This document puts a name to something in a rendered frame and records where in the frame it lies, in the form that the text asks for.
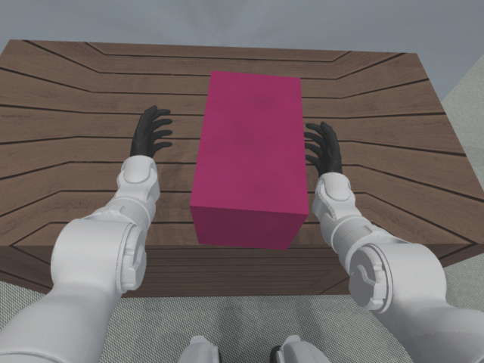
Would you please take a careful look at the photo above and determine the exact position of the robot right upper arm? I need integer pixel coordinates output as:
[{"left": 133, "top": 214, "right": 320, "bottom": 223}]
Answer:
[{"left": 349, "top": 244, "right": 484, "bottom": 363}]

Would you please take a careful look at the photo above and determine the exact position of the robot left hand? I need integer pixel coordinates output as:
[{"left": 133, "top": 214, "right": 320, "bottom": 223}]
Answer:
[{"left": 130, "top": 105, "right": 172, "bottom": 159}]

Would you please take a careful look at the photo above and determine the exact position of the left robot forearm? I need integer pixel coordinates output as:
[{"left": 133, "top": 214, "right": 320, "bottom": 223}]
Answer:
[{"left": 51, "top": 155, "right": 160, "bottom": 283}]

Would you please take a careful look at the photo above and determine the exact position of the left robot thigh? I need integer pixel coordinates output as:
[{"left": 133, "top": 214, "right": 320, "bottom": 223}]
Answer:
[{"left": 177, "top": 342, "right": 219, "bottom": 363}]

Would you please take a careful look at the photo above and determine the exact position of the robot right hand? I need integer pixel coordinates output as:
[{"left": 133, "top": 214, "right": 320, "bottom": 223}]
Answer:
[{"left": 304, "top": 122, "right": 343, "bottom": 178}]

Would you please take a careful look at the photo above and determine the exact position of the pedestal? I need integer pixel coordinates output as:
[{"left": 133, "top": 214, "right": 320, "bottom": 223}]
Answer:
[{"left": 0, "top": 39, "right": 484, "bottom": 298}]

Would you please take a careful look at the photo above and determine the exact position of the robot left upper arm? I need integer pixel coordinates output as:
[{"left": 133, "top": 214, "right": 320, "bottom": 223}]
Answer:
[{"left": 0, "top": 219, "right": 147, "bottom": 363}]

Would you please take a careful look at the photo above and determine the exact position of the right robot forearm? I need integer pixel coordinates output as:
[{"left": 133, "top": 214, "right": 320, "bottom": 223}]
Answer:
[{"left": 312, "top": 172, "right": 446, "bottom": 295}]

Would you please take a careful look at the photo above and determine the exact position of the left robot shin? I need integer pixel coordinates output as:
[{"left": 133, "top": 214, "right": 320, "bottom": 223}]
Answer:
[{"left": 190, "top": 336, "right": 210, "bottom": 345}]

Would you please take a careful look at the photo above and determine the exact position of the carton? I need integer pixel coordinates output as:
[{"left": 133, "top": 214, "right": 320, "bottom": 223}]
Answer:
[{"left": 190, "top": 70, "right": 309, "bottom": 250}]

